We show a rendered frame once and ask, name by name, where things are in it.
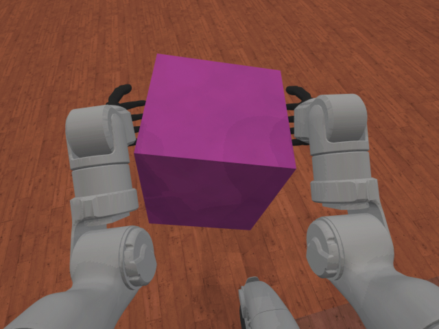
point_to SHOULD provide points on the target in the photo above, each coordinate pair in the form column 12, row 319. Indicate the right robot thigh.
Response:
column 265, row 309

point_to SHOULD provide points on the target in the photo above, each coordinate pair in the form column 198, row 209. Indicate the right robot hand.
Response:
column 302, row 95

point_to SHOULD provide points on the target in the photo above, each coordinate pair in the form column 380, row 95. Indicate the robot right upper arm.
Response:
column 355, row 253

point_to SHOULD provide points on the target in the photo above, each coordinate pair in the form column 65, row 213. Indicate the left robot forearm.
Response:
column 97, row 141

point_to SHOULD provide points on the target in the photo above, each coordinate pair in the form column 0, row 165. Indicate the left robot hand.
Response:
column 115, row 97

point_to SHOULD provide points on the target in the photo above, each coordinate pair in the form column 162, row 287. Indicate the right robot forearm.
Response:
column 335, row 126

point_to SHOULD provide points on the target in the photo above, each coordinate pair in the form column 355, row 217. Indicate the robot right shin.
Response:
column 248, row 323

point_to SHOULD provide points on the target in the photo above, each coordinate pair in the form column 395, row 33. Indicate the robot left upper arm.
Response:
column 108, row 267

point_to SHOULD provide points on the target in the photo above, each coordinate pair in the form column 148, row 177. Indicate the carton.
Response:
column 214, row 146

